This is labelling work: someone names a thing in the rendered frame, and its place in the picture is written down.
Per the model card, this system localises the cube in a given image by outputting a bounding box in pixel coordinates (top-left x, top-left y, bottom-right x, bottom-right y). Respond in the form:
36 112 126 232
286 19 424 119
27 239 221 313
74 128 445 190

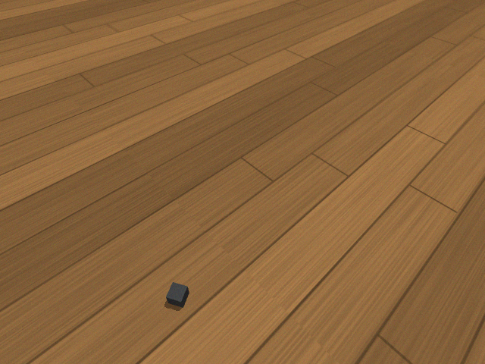
166 282 189 308

